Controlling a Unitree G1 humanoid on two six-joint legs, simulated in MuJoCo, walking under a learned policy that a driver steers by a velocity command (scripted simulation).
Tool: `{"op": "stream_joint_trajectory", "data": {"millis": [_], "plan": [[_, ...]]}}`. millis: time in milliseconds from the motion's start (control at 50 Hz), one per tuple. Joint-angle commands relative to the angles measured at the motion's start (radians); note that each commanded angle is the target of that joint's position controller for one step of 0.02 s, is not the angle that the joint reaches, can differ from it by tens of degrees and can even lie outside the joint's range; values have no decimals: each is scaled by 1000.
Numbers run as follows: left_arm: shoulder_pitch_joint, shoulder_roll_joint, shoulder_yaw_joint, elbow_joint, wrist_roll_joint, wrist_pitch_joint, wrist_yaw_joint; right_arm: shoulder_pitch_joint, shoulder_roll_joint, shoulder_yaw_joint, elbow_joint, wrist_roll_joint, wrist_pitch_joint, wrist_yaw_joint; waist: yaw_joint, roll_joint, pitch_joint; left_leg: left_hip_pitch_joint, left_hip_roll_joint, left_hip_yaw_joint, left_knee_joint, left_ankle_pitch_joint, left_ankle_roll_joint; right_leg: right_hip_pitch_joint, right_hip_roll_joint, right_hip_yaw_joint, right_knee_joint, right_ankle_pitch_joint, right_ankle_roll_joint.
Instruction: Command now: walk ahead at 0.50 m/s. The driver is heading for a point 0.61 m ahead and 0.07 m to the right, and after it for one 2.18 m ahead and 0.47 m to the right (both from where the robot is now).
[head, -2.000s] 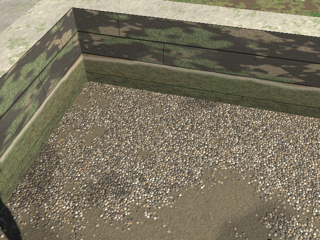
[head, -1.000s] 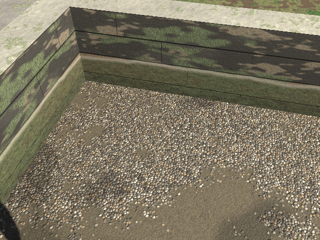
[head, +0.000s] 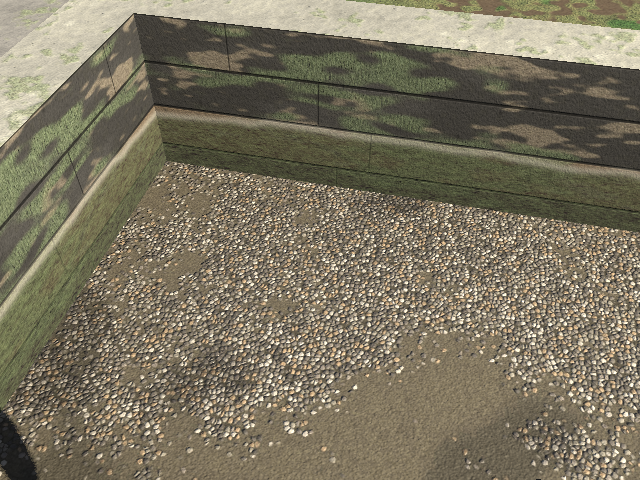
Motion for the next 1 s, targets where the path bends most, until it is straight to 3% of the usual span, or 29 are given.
{"op": "stream_joint_trajectory", "data": {"millis": [20,60,80,100,120,140,180,200,220,240,260,280,300,320,340,480,600,620,660,1000], "plan": [[-81,52,15,-87,1,-20,3,-79,-64,-19,-90,8,-15,-9,8,12,-57,-20,126,-154,-155,242,6,35,-36,44,-59,183,-20],[-85,56,15,-86,1,-20,1,-83,-67,-19,-95,10,-10,-9,8,14,-33,-35,131,-160,-163,238,9,25,-32,41,-57,176,-17],[-126,71,16,-113,-3,-11,-1,-128,-60,-15,-115,0,-13,6,-8,2,1,-50,121,-114,-109,407,2,-1,-56,62,-54,366,-17],[-111,78,22,-108,1,-10,-1,-99,-56,-17,-106,-12,-19,10,-13,-5,-62,-20,117,-103,-92,434,-1,29,-68,76,-48,409,-22],[-54,64,19,-79,1,-20,4,-25,-59,-19,-76,-4,-21,-3,-1,-4,-145,15,114,-133,-132,270,-3,84,-46,55,-50,229,-25],[-68,55,15,-85,0,-21,4,-55,-64,-19,-81,3,-19,-7,6,7,-79,-10,117,-143,-150,241,-1,52,-38,49,-59,200,-24],[-86,56,15,-86,0,-21,2,-84,-66,-19,-93,10,-13,-9,8,8,-38,-27,128,-155,-160,237,7,28,-35,45,-60,182,-21],[-131,73,17,-114,-3,-11,0,-130,-60,-16,-115,2,-14,6,-8,-3,4,-47,122,-112,-110,407,1,-3,-56,62,-55,365,-18],[-71,62,19,-82,1,-17,2,-51,-60,-18,-87,3,-15,-4,2,1,-103,-5,123,-139,-140,272,4,60,-42,52,-51,215,-20],[-62,54,14,-80,2,-19,1,-53,-62,-17,-82,6,-14,-7,7,8,-68,-16,127,-151,-158,240,6,45,-37,50,-64,178,-20],[-109,66,14,-107,1,-10,-1,-107,-57,-13,-105,-4,-17,6,-6,1,-8,-35,122,-118,-119,392,3,1,-61,73,-71,349,-21],[-96,66,15,-99,4,-8,-1,-77,-48,-12,-93,-14,-21,10,-12,-7,-63,-1,126,-119,-121,405,3,24,-73,88,-77,368,-26],[-24,49,11,-55,2,-15,3,6,-42,-8,-52,-1,-21,-2,2,-14,-131,23,134,-154,-191,214,-2,93,-56,78,-120,155,-25],[-105,63,9,-92,-2,-11,2,-97,-48,-7,-89,-12,-18,8,-3,-17,20,-28,125,-132,-158,372,-7,5,-70,92,-120,334,-18],[-101,46,2,-82,3,-12,3,-74,-31,-2,-78,-21,-19,10,-11,-13,-47,22,141,-143,-191,387,-11,32,-86,106,-145,346,-15],[-42,75,12,-25,-2,-9,1,-24,-63,-13,-11,-9,-28,19,0,1,-61,121,162,-171,-330,457,-12,112,-107,123,-287,347,-10],[-28,77,20,-8,-12,-11,-1,-21,-67,-23,12,2,-29,25,2,1,-79,164,169,-172,-363,490,-3,113,-115,117,-315,347,-8],[-16,84,23,8,-19,-18,6,-19,-88,-29,20,17,-23,8,12,-1,-91,150,156,-180,-343,444,-7,132,-94,100,-287,308,-5],[-15,79,22,8,-20,-23,9,-27,-85,-30,14,16,-14,-3,10,-3,-79,141,158,-179,-339,437,-4,104,-96,98,-276,300,-6],[5,101,31,-15,-3,-1,14,-8,-112,-47,-10,4,13,-16,-1,3,-59,96,164,-187,-263,452,33,-5,-75,74,-186,229,-22]]}}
